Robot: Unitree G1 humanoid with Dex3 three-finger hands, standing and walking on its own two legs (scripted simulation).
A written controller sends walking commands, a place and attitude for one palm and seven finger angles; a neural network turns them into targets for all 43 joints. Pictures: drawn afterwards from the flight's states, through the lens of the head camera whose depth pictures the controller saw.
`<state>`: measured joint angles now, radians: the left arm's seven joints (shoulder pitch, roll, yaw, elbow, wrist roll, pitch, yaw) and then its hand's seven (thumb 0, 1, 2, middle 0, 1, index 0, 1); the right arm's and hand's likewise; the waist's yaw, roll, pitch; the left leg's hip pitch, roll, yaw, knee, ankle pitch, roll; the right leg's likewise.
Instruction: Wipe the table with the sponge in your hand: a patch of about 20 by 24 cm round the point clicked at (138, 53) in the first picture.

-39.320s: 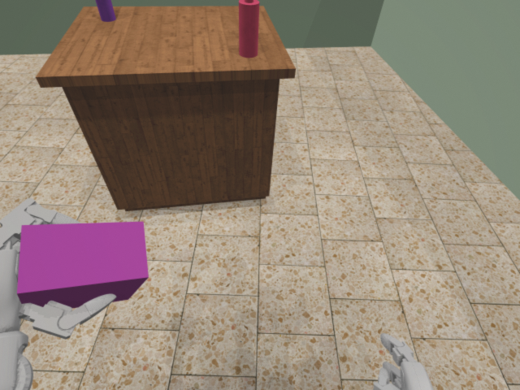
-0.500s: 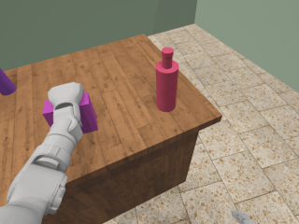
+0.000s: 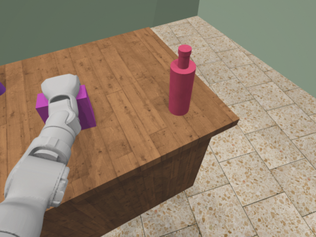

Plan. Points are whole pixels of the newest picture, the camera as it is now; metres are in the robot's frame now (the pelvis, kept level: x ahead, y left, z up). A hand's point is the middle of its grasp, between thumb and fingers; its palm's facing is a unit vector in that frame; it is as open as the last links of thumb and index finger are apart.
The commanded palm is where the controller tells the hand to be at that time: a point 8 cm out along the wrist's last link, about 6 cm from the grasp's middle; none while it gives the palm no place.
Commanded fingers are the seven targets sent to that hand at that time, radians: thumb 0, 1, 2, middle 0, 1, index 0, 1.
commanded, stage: wipe back along the third lane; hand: left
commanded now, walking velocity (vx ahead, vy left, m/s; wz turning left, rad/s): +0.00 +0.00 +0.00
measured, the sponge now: (70, 115) +0.45 +0.25 +0.04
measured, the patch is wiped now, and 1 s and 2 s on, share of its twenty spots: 1.00 1.00 1.00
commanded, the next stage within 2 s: slide back across to the middle lane in 1.74 s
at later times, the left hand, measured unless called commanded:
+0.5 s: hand (67, 104) +0.45 +0.25 +0.08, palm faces -0.01 -0.01 -1.00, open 10.4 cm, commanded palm +0.41 +0.23 +0.11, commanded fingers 0.00 0.10 1.30 -1.20 -1.60 -1.20 -1.60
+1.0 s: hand (73, 120) +0.40 +0.22 +0.08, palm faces +0.03 -0.04 -1.00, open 10.4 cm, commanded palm +0.35 +0.20 +0.11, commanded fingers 0.00 0.10 1.30 -1.20 -1.60 -1.20 -1.60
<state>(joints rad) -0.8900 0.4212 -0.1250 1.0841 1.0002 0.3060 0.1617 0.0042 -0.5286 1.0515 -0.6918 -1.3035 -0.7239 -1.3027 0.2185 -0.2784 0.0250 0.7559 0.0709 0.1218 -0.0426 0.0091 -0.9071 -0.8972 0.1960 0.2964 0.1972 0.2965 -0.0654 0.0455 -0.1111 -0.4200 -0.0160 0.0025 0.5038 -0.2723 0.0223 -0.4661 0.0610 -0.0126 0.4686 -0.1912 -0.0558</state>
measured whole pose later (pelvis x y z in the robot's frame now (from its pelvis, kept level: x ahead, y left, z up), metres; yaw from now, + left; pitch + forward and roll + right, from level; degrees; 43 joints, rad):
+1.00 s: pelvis +0.03 +0.02 +0.00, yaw +1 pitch +4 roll -1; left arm -0.50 0.23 -0.37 0.50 0.98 0.61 0.14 0.00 -0.50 1.05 -0.65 -1.34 -0.68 -1.34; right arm 0.02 -0.25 0.05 0.65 0.09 0.23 0.03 0.01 -0.91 -0.90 0.19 0.30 0.20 0.30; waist 0.07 0.06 -0.13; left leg -0.22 -0.04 -0.01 0.47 -0.32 0.04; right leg -0.27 0.04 -0.02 0.46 -0.26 -0.04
